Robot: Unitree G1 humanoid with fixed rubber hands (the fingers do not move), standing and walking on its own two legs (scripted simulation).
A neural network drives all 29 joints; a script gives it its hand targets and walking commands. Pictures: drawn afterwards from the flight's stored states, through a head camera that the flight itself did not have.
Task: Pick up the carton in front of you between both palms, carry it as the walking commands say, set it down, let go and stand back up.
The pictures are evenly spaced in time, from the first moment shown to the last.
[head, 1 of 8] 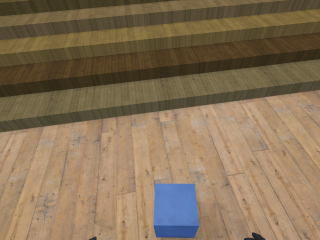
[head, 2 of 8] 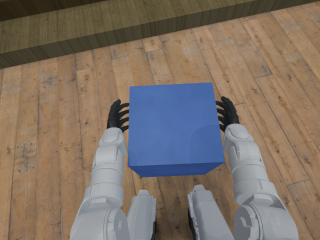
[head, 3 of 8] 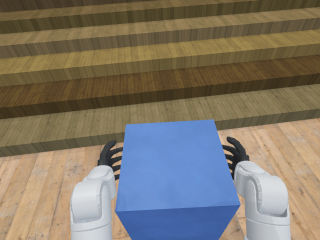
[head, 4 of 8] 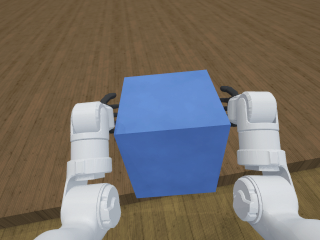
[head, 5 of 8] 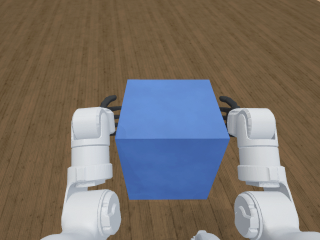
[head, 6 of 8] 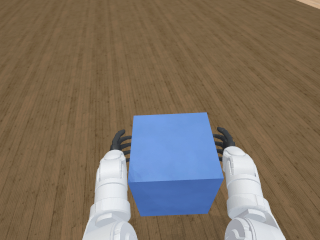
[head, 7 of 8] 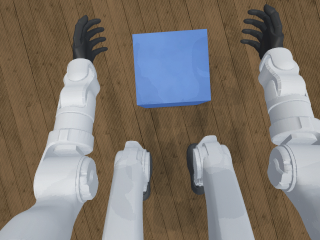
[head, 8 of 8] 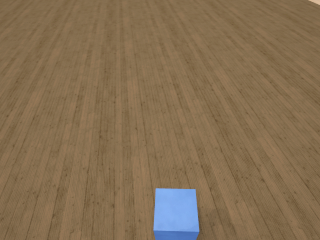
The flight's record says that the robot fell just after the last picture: no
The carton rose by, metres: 1.49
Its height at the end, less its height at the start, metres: +0.74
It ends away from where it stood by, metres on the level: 4.19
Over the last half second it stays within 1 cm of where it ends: yes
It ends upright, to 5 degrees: yes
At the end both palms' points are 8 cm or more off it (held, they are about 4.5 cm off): yes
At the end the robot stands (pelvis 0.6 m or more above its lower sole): yes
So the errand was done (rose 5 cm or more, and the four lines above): yes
